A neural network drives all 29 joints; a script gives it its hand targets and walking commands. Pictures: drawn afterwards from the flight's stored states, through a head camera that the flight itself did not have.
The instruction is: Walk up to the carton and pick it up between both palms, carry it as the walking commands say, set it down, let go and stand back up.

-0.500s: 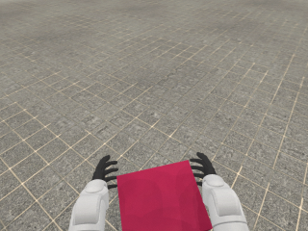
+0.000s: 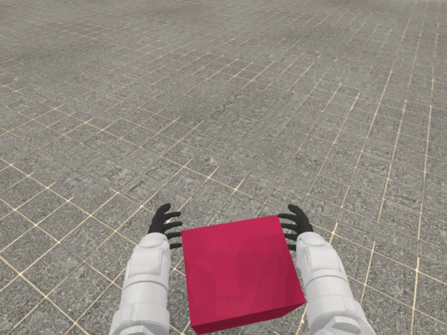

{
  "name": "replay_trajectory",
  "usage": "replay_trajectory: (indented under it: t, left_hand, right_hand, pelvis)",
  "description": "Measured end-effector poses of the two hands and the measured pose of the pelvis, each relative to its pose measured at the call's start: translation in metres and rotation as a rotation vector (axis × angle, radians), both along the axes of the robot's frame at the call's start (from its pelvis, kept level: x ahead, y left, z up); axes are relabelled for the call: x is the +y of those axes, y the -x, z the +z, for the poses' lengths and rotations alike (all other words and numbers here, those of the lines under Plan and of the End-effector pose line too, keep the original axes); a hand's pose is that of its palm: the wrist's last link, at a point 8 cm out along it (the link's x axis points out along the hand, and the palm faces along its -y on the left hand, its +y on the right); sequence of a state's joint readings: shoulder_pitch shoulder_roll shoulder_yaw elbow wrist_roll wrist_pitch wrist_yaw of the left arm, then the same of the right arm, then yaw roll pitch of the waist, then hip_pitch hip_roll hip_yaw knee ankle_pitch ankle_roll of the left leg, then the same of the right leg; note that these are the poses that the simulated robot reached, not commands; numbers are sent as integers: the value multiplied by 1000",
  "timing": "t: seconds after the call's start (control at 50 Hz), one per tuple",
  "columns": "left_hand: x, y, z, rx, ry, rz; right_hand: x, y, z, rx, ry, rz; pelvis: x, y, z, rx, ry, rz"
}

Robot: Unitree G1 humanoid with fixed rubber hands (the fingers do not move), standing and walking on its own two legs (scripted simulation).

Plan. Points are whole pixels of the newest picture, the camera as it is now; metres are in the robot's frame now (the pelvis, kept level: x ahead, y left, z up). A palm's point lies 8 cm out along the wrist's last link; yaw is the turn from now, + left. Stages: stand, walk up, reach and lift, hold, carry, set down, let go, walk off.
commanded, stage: set down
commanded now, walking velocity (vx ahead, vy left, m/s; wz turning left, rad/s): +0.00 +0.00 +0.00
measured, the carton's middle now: (235, 277) +0.29 +0.00 -0.10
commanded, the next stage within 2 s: none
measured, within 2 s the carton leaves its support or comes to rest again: neither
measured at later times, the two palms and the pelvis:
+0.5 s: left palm (170, 257) +0.32 +0.15 -0.09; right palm (294, 256) +0.35 -0.13 -0.10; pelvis +0.01 -0.01 -0.04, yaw +0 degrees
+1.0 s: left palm (173, 273) +0.33 +0.15 -0.18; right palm (283, 268) +0.37 -0.12 -0.19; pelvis -0.01 -0.02 -0.12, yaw +0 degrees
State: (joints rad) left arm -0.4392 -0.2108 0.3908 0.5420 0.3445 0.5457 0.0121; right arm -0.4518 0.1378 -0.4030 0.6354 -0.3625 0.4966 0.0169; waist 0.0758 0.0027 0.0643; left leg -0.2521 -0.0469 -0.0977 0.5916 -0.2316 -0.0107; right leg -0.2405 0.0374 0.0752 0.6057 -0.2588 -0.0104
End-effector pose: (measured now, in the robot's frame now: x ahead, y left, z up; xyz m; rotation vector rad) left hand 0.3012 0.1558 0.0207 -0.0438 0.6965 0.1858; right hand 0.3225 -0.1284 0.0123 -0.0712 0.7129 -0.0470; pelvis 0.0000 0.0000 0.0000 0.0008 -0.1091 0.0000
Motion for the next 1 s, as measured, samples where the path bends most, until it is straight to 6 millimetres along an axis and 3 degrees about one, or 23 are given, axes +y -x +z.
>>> replay_trajectory:
  t: [0.32, 0.6, 1.0]
  left_hand:
    - [-9, -17, -77, 20, -38, -7]
    - [-6, -22, -122, -23, -13, 83]
    - [-1, -30, -200, -52, -10, 138]
  right_hand:
    - [-8, -13, -82, 28, 2, -3]
    - [-3, -33, -127, -13, -38, 4]
    - [4, -43, -206, -41, -47, -6]
  pelvis:
    - [-1, 0, -23, 280, -19, -15]
    - [-21, -6, -54, 487, -16, -2]
    - [-24, 11, -121, 662, -8, 0]
